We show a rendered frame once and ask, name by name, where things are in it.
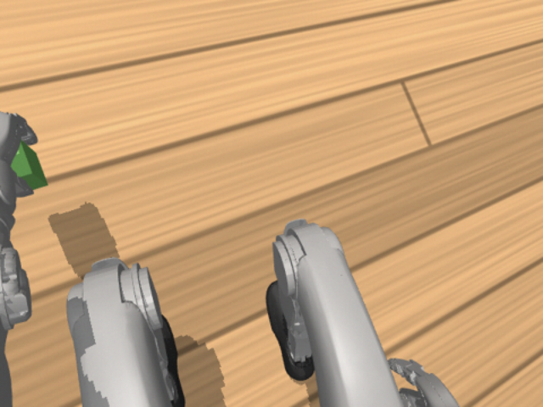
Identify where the left robot foot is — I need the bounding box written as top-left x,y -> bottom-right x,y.
161,314 -> 185,407

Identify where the left robot arm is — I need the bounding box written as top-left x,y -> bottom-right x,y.
0,159 -> 31,407

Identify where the left robot hand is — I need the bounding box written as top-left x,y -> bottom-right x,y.
0,111 -> 38,198

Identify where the right robot hand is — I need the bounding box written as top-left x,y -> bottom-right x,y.
388,358 -> 460,407

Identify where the cube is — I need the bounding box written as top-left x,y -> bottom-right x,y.
10,140 -> 48,190

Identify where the right robot foot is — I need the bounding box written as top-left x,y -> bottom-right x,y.
266,281 -> 315,381

